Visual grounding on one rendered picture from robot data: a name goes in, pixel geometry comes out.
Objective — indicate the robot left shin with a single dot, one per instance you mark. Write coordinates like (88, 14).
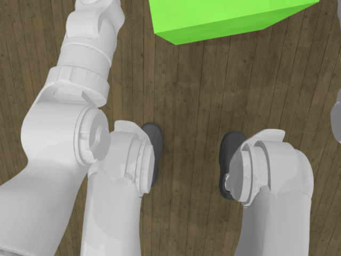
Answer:
(122, 126)

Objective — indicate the left robot thigh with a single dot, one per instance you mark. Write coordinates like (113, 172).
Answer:
(113, 200)

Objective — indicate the left robot forearm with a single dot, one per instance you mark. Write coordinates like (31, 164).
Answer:
(86, 55)

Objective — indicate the left robot upper arm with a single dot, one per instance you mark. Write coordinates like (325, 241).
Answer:
(61, 141)

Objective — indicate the right robot upper arm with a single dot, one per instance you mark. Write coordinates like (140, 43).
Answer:
(335, 116)

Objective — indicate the carton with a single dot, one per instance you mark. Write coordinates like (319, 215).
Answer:
(186, 21)

